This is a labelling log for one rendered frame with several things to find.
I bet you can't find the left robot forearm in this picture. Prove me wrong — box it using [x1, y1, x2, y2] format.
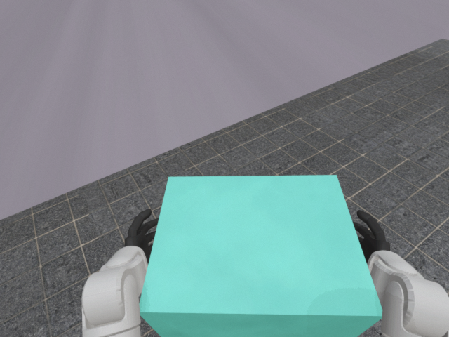
[82, 246, 148, 337]

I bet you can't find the carton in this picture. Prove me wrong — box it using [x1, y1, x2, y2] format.
[139, 175, 382, 337]

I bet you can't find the right robot forearm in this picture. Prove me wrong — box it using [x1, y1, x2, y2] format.
[367, 251, 449, 337]

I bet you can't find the robot left hand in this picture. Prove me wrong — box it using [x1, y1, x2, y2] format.
[125, 209, 159, 264]

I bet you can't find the robot right hand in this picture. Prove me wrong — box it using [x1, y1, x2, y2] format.
[352, 210, 390, 263]

